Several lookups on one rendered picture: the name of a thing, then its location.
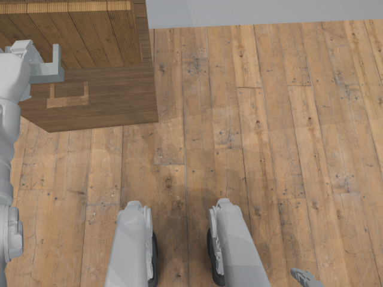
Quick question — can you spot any drawer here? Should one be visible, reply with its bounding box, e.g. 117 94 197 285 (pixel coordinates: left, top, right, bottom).
0 0 141 69

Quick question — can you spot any handle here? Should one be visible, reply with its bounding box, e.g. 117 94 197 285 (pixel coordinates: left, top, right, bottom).
5 44 64 84
47 96 92 112

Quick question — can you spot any cabinet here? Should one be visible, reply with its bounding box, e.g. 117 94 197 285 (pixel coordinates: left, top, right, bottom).
0 0 159 133

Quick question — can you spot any robot left forearm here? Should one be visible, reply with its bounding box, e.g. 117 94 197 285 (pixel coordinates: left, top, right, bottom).
0 98 21 207

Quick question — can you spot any robot left upper arm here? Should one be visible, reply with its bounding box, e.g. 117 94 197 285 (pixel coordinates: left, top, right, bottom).
0 204 23 287

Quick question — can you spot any right robot thigh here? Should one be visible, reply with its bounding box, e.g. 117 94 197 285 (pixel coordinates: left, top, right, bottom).
209 202 271 287

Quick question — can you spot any right robot shin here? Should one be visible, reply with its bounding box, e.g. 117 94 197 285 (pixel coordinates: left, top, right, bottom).
212 199 241 274

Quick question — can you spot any left robot hand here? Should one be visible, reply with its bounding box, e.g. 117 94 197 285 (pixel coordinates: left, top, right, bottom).
0 39 44 104

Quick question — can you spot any right robot hand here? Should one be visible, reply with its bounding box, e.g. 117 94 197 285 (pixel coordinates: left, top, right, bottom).
290 268 324 287

